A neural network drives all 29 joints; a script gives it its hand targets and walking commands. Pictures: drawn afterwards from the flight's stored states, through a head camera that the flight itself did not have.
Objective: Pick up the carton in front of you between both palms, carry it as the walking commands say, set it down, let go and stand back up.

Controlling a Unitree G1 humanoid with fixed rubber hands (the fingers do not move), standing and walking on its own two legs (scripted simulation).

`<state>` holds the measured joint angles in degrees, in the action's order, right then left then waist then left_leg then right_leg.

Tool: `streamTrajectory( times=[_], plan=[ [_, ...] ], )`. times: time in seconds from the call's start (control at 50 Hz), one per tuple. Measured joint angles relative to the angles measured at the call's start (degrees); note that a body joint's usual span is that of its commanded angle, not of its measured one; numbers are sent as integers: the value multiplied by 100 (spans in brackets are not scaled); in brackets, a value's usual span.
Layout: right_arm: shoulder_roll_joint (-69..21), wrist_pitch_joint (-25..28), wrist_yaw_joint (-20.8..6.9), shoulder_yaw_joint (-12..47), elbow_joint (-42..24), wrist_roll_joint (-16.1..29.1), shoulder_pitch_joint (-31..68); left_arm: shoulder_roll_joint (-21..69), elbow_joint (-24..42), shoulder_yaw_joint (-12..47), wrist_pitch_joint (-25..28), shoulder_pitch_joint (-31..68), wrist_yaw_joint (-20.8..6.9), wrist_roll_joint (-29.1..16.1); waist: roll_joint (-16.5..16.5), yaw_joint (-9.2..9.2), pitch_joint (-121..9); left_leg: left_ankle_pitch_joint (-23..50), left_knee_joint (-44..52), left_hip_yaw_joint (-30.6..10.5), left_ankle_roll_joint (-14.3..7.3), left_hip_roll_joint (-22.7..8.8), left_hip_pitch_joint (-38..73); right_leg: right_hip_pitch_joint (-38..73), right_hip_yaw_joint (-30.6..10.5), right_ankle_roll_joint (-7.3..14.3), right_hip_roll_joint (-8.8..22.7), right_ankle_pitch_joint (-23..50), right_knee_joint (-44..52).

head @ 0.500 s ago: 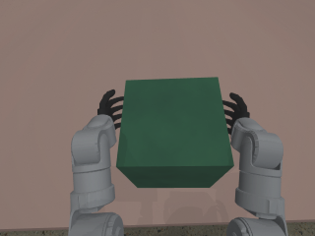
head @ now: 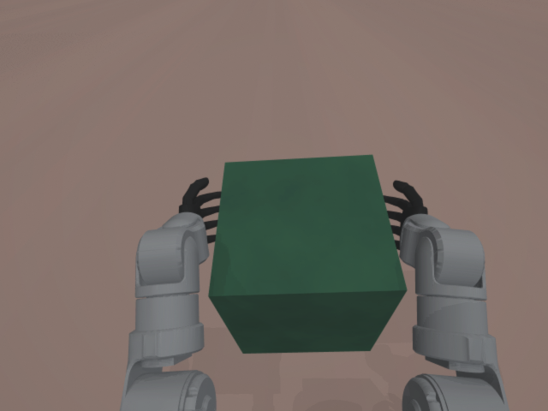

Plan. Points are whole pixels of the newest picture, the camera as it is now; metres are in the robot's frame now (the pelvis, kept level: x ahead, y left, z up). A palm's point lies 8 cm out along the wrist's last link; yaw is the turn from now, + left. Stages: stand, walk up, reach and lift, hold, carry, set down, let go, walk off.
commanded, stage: carry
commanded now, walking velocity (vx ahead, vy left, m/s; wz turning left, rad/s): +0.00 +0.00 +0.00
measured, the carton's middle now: (302, 262) +0.33 +0.00 +0.05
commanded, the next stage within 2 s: none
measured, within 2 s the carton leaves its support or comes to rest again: neither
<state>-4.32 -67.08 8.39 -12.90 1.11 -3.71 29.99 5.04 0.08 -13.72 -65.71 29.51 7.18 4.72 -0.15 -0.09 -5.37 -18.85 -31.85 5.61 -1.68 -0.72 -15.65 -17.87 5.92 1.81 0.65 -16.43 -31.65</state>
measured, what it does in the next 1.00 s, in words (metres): stands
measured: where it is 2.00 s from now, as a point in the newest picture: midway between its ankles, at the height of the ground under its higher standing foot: (309, 339)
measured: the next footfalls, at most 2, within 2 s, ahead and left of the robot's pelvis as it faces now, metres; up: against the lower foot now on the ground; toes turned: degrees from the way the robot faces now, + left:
right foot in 1.60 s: +0.44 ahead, -0.15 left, +0.11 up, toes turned -3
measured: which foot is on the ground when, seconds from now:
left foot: down 0.00-1.00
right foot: down 0.00-1.00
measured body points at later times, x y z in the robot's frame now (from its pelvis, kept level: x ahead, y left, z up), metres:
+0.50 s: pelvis -0.03 +0.00 +0.00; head -0.04 +0.00 +0.45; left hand +0.31 +0.15 +0.12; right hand +0.31 -0.15 +0.12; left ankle -0.02 +0.10 -0.73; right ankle +0.00 -0.10 -0.73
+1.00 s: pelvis -0.03 +0.00 +0.00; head -0.05 +0.00 +0.45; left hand +0.32 +0.15 +0.14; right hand +0.32 -0.15 +0.14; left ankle -0.02 +0.10 -0.73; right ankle +0.00 -0.10 -0.73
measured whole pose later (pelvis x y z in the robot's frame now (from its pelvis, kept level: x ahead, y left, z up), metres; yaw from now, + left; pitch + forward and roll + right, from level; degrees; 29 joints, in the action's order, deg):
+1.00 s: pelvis -0.03 +0.00 +0.00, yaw +0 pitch +2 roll +0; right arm -3.6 -68.8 9.6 -12.7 -0.7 -2.1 32.3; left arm 3.7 2.3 -13.9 -67.8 31.6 8.3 2.1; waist -0.1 0.0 -5.9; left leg -16.8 -32.4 6.3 -2.5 -1.2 -18.2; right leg -20.9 6.7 3.6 1.1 -19.1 -33.9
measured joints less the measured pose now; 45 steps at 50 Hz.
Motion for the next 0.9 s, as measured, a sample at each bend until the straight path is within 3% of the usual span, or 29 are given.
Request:
streamTrajectory(
  times=[0.9],
  plan=[
    [13, -51, 31, -8, 34, 27, 45, -34, -31, -10, -70, 46, 48, -67, 24, 14, 17, 353, 71, 68, -54, -5, -207, -209, 56, 49, 69, 285, 52]
  ],
)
